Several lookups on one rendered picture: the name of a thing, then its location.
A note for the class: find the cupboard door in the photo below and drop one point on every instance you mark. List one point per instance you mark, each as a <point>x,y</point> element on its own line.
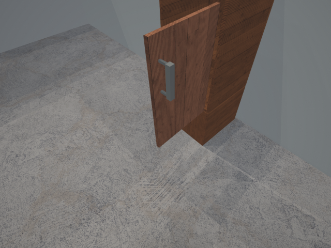
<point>188,43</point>

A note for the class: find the handle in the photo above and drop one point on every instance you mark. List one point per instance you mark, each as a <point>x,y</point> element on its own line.
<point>169,79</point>

